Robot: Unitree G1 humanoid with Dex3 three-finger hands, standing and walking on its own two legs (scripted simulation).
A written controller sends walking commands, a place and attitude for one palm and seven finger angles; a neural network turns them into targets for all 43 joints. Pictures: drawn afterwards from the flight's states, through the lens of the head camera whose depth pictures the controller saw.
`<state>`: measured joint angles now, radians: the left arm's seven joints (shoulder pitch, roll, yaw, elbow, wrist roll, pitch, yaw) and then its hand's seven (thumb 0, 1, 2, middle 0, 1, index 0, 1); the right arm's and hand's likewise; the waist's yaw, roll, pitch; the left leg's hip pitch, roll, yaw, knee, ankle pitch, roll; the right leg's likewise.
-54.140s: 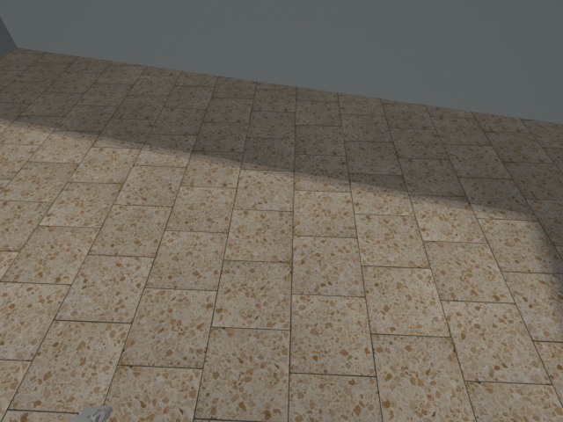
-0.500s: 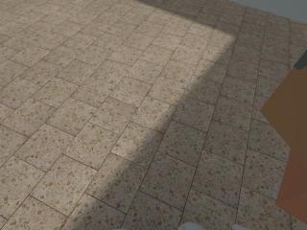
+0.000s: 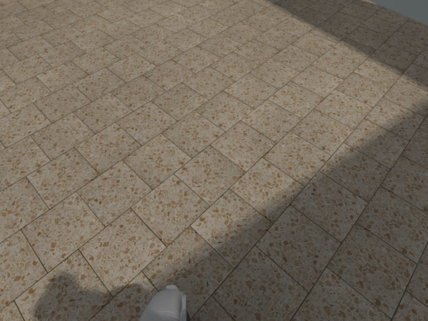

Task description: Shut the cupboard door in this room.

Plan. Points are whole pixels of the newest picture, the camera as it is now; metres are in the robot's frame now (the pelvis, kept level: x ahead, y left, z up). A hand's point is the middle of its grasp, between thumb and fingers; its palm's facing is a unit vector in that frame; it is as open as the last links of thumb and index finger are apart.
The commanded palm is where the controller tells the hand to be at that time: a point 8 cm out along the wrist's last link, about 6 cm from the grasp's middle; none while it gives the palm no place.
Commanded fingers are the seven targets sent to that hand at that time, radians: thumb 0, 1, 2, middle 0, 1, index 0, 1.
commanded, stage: walk to a spot facing it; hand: left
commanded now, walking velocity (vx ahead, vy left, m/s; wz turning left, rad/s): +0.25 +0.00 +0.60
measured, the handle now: out of the picture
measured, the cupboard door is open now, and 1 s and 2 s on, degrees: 54 54 54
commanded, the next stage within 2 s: turn to face it in 0.14 s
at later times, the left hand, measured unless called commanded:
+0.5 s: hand (125, 269) +0.24 +0.22 -0.17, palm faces +0.10 -0.97 -0.24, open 7.3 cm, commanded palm none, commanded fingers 0.00 0.90 0.90 -0.20 -0.30 -0.20 -0.30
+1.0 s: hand (128, 215) +0.38 +0.25 -0.17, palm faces -0.15 -0.96 -0.22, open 7.3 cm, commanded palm none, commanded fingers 0.00 0.90 0.90 -0.20 -0.30 -0.20 -0.30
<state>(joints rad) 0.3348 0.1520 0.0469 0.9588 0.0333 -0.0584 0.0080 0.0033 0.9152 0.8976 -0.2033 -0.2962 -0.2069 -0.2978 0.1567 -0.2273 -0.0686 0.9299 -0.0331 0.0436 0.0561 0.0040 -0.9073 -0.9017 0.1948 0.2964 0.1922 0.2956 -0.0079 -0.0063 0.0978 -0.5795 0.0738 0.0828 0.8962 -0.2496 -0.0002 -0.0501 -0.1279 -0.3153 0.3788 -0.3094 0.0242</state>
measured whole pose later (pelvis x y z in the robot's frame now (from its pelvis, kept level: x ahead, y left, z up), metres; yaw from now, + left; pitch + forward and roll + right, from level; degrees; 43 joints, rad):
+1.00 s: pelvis +0.25 +0.06 +0.00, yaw -13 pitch +0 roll -2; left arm 0.17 0.27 0.10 0.90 0.02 0.08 -0.02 0.01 0.91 0.90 -0.20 -0.30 -0.20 -0.30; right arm 0.19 -0.19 -0.02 0.89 -0.04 0.01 -0.03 0.00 -0.90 -0.90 0.20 0.30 0.20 0.30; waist 0.01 -0.02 0.09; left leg -0.22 0.09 0.10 0.51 -0.30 0.00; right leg -0.46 0.00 -0.02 1.01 -0.48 0.05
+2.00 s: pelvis +0.29 +0.03 -0.02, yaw -49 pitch +1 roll -1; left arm 0.15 0.23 0.06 0.86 0.02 0.04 -0.01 0.00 0.91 0.90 -0.20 -0.30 -0.20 -0.30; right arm 0.21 -0.28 -0.06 0.92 -0.02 0.07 -0.02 0.00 -0.90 -0.90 0.20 0.30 0.20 0.30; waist -0.02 0.05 0.10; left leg -0.46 0.10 0.06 1.07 -0.49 -0.08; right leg -0.28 0.00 -0.02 0.58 -0.32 -0.01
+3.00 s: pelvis +0.35 +0.01 -0.02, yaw -82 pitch +1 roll -1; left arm 0.18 0.25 0.07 0.92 0.02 0.08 -0.01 0.00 0.91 0.90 -0.20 -0.30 -0.21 -0.30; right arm 0.22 -0.21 -0.02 0.89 -0.03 0.01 -0.02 0.00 -0.90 -0.90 0.20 0.30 0.20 0.30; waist -0.01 -0.04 0.06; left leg -0.33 0.06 0.09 0.62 -0.31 0.02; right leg -0.38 0.02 0.06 0.85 -0.49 0.02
